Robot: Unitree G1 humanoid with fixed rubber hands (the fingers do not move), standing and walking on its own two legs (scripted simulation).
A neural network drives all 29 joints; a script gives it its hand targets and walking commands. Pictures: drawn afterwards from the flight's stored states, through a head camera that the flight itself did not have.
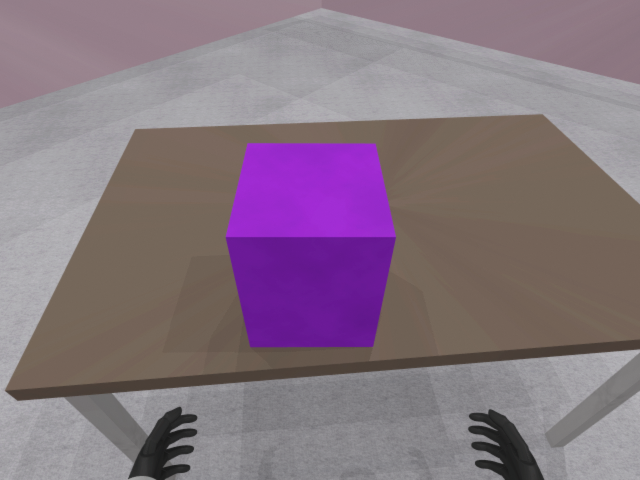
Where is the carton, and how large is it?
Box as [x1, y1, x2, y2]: [226, 143, 395, 346]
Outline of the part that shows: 248,143 226,233 226,240 250,346 372,346 395,239 375,144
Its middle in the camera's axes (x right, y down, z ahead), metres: -0.01 +0.01 +0.61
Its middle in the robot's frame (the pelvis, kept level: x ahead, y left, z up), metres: +0.46 +0.03 +0.04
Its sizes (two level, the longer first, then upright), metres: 0.210 0.200 0.250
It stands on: a table, 0.69 m high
